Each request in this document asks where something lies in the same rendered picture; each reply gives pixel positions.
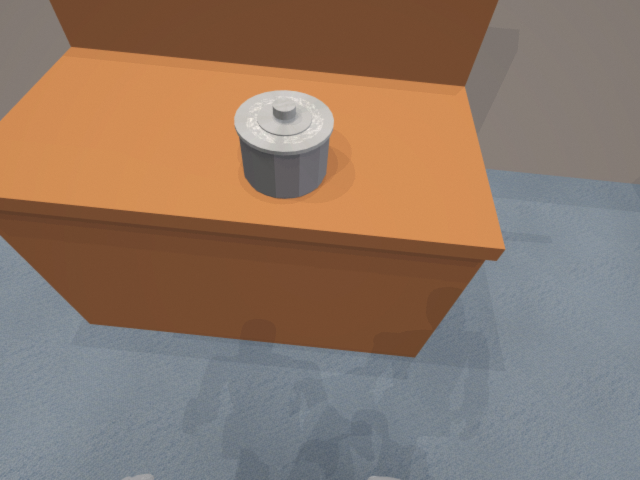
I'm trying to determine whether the pot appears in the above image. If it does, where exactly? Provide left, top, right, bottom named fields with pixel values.
left=239, top=137, right=330, bottom=199

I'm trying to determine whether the lid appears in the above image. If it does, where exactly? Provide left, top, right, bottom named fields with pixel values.
left=234, top=90, right=334, bottom=155

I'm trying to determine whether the table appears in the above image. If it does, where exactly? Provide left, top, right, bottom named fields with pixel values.
left=0, top=0, right=505, bottom=358

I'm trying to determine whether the knob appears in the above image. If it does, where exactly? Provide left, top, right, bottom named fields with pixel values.
left=273, top=98, right=296, bottom=120

